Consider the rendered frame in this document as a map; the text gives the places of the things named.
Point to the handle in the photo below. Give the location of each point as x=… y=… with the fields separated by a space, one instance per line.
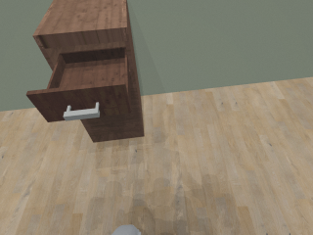
x=82 y=114

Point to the cabinet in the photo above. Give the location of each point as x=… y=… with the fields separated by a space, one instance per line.
x=82 y=25

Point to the left robot thigh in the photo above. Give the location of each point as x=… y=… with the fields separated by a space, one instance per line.
x=127 y=230

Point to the drawer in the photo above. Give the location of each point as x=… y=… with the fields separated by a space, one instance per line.
x=81 y=79

